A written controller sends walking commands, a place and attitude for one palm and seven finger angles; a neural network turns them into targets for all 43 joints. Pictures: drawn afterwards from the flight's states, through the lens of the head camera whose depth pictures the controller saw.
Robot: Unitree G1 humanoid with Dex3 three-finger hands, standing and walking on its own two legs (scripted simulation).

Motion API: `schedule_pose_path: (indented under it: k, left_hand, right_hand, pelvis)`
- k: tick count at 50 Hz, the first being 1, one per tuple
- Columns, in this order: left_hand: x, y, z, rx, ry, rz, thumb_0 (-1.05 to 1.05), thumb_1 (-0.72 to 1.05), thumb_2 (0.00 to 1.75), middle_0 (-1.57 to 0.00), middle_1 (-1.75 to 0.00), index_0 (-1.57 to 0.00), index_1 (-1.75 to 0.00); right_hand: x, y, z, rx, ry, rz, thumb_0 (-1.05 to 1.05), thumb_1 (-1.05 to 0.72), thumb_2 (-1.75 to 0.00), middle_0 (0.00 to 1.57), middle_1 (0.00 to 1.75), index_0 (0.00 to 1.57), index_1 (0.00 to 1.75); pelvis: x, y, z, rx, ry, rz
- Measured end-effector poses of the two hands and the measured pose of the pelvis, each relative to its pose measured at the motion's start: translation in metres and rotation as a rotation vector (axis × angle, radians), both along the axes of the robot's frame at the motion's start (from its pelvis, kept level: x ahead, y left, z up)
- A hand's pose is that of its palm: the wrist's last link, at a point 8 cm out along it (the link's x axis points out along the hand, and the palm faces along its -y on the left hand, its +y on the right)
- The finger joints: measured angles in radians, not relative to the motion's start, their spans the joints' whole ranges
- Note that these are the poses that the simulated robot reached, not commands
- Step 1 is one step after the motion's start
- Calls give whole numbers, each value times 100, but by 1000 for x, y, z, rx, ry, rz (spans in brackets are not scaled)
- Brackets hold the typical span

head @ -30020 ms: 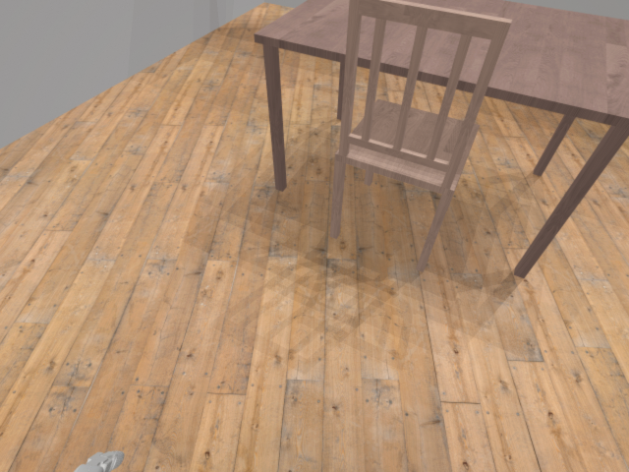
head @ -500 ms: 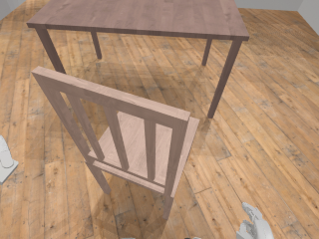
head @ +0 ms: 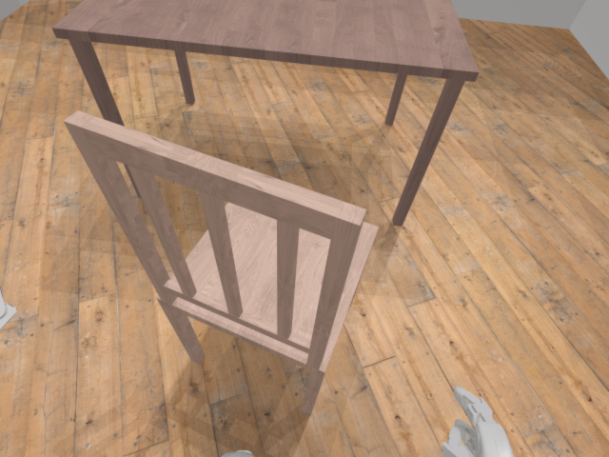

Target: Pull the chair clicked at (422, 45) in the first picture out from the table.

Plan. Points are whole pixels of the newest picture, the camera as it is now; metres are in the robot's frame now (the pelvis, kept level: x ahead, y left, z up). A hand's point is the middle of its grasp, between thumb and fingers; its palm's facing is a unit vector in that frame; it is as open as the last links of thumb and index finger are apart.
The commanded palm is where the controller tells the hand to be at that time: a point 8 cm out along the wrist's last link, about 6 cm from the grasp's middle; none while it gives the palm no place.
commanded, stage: step back with the hand held close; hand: left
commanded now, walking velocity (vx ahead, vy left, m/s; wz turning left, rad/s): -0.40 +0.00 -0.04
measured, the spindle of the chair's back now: (225, 264) +0.40 +0.16 -0.05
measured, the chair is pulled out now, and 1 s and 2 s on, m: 0.58 0.58 0.58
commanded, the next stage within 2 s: stop stepping back and stand still in 0.34 s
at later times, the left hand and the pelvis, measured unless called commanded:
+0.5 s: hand out of the picture +0.10 +0.23 +0.17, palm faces +0.37 -0.78 -0.50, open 7.4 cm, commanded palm +0.04 +0.27 +0.19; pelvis -0.11 -0.02 +0.00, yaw -2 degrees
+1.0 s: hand out of the picture +0.03 +0.23 +0.18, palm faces +0.42 -0.75 -0.51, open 7.4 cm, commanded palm -0.03 +0.26 +0.19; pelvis -0.17 -0.04 +0.01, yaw +0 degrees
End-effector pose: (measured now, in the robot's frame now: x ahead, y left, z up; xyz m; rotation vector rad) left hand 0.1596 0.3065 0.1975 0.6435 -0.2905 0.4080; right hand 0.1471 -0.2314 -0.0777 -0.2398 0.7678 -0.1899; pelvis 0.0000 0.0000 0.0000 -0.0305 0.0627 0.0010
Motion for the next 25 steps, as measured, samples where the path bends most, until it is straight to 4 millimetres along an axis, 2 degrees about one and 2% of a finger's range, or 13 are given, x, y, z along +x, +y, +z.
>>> schedule_pose_path:
  k: [5,9,11,14,19,22,25]
  left_hand:
    - [-1,-28,-1,-40,6,-47,2,89,90,-21,-30,-21,-30]
    - [-10,-52,6,-21,23,-139,2,88,90,-21,-30,-21,-30]
    - [-16,-53,9,3,43,-152,2,88,90,-22,-30,-22,-30]
    - [-27,-42,10,34,70,-125,1,88,90,-22,-30,-22,-30]
    - [-53,-24,-1,22,71,-91,1,88,90,-22,-30,-22,-30]
    - [-74,-28,-6,-30,73,-72,2,88,90,-22,-30,-22,-30]
    - [-98,-42,-3,-47,45,-84,2,89,90,-22,-30,-22,-30]
  right_hand:
    - [-4,0,-6,40,12,59,1,-90,-90,20,30,20,30]
    - [-13,-11,-3,63,-6,22,1,-90,-90,20,30,21,30]
    - [-20,-18,2,56,-11,-14,1,-90,-90,20,30,21,30]
    - [-31,-26,10,26,-20,-53,1,-90,-90,20,30,20,30]
    - [-54,-32,13,-13,-41,-67,1,-90,-90,20,30,20,30]
    - [-72,-29,14,-7,-52,-27,1,-90,-90,20,30,20,30]
    - [-93,-27,11,23,-64,9,1,-90,-90,20,30,20,30]
  pelvis:
    - [-19,-14,5,-23,-10,-23]
    - [-33,-21,7,-10,-13,-24]
    - [-38,-20,9,14,-8,-28]
    - [-46,-16,11,36,-5,-27]
    - [-71,-13,4,50,-27,-25]
    - [-89,-18,6,37,-40,-26]
    - [-108,-25,4,21,-51,-30]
